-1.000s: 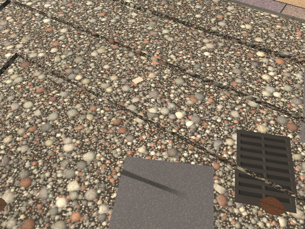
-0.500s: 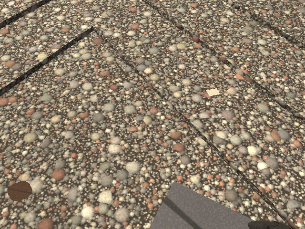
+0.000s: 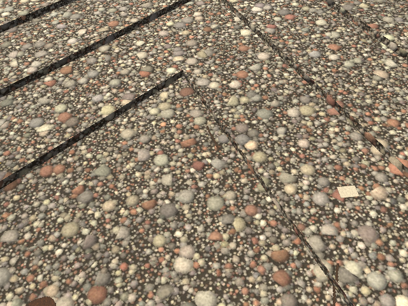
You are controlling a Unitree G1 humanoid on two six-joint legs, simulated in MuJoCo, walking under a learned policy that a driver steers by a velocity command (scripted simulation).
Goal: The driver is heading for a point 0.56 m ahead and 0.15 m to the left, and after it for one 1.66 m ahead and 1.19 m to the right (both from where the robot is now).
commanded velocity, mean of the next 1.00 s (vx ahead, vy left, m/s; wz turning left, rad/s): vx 0.42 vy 0.00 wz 0.40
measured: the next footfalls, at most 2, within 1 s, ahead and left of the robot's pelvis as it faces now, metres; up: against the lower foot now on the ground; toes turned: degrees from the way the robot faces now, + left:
left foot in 0.42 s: +0.32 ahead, +0.19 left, +0.00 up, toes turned +17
right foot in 0.86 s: +0.66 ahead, +0.14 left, +0.00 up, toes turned +26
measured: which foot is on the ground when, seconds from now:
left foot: up 0.00-0.40, down 0.42-0.90, up 0.92-1.00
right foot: down 0.00-0.40, up 0.42-0.84, down 0.86-1.00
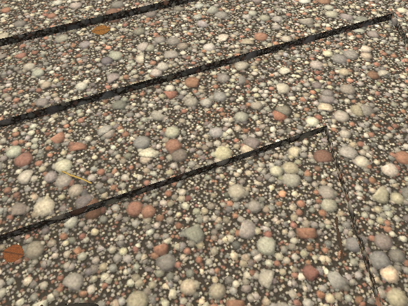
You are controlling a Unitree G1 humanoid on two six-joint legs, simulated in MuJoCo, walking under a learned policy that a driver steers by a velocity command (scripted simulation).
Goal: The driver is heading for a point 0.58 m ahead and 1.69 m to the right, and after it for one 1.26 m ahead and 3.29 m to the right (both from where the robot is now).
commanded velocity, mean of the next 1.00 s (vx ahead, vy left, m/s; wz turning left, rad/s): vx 0.03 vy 0.00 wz -0.53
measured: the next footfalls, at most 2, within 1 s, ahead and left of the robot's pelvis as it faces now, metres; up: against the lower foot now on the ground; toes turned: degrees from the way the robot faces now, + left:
left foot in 0.32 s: +0.15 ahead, +0.15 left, +0.00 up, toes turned -17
right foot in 0.74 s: +0.03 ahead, -0.09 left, +0.00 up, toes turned -29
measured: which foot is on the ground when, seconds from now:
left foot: up 0.00-0.30, down 0.32-0.76, up 0.78-1.00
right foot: down 0.00-0.32, up 0.34-0.72, down 0.74-1.00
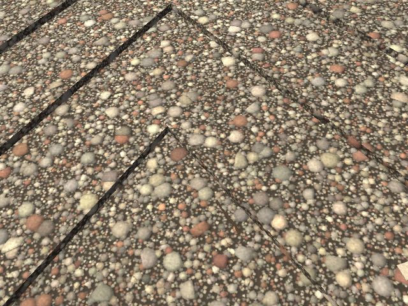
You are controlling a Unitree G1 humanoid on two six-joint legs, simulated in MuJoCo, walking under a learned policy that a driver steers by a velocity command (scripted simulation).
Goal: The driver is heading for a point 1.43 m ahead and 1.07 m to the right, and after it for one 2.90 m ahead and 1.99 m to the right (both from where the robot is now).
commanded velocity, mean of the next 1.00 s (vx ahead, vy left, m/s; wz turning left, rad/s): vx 0.00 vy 0.00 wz -0.60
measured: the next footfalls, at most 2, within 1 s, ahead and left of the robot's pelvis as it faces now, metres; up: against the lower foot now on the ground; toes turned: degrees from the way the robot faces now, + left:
left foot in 0.22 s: +0.07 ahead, +0.13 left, +0.00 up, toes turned -14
right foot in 0.64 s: -0.02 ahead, -0.12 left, +0.00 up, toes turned -25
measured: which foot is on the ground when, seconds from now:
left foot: up 0.00-0.20, down 0.22-0.64, up 0.66-1.00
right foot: down 0.00-0.22, up 0.24-0.62, down 0.64-1.00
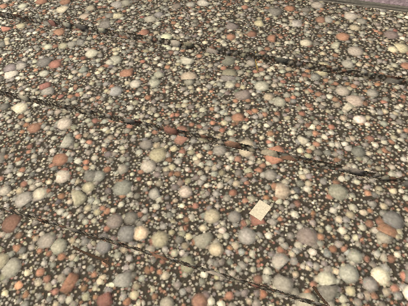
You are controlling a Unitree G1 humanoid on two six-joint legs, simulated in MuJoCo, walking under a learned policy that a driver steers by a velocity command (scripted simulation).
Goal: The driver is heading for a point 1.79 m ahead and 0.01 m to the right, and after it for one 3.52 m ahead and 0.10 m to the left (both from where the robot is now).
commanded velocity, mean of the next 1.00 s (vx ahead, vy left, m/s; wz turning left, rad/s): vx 0.10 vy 0.00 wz -0.33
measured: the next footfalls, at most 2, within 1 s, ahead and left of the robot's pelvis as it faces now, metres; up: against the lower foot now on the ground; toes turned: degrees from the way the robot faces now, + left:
left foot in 0.14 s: +0.06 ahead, +0.14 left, +0.00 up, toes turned -11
right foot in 0.54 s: +0.00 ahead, -0.12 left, +0.00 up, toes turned -15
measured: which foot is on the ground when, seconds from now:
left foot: up 0.00-0.12, down 0.14-0.54, up 0.56-0.98, down 1.00-1.00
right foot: down 0.00-0.14, up 0.16-0.52, down 0.54-1.00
